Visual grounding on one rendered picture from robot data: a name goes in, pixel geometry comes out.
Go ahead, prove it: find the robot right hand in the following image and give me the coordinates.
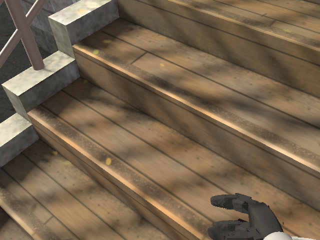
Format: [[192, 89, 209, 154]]
[[207, 193, 284, 240]]

